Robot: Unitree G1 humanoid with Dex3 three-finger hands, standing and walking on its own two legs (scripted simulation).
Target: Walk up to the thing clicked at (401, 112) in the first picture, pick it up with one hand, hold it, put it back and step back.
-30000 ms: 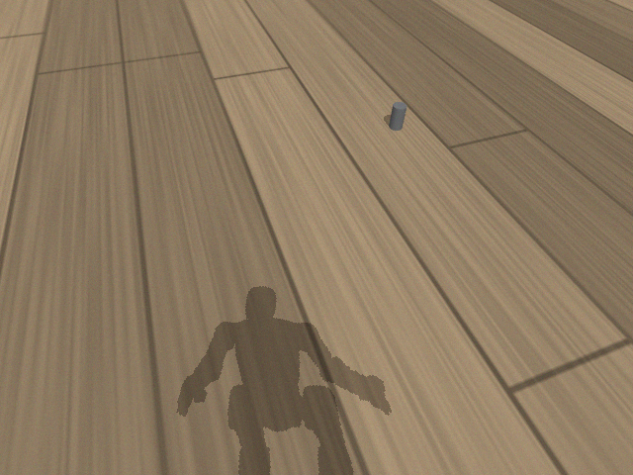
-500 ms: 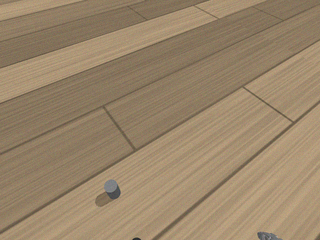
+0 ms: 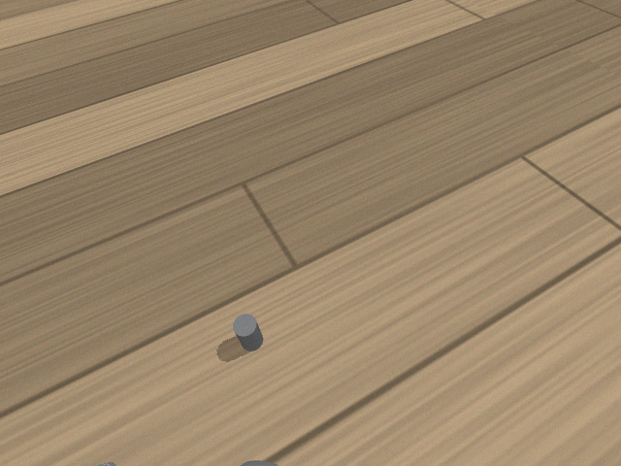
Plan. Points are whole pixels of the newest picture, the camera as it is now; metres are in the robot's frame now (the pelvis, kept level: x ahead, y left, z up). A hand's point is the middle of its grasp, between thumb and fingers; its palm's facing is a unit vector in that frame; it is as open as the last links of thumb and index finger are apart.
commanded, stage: walk up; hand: left
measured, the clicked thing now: (248, 333) +0.56 +0.26 -0.70
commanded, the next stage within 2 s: none
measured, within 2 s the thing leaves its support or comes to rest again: neither
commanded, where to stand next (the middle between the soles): +0.13 -0.02 m, yaw -2 degrees
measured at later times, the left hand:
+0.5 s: hand out of the picture +0.10 +0.27 -0.14, palm faces -0.06 -0.91 -0.41, open 7.4 cm
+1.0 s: hand (127, 450) +0.16 +0.30 -0.16, palm faces -0.10 -0.93 -0.36, open 7.4 cm
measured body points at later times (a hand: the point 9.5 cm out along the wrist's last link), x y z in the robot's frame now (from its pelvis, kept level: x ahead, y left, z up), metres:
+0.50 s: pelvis +0.02 +0.01 -0.01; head +0.05 -0.01 +0.44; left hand +0.10 +0.32 -0.12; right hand +0.12 -0.31 -0.14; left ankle -0.01 +0.14 -0.71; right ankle +0.07 -0.12 -0.74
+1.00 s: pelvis +0.03 +0.04 +0.00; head +0.05 +0.05 +0.45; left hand +0.16 +0.34 -0.13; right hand +0.10 -0.27 -0.12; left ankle +0.02 +0.16 -0.74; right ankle +0.07 -0.12 -0.73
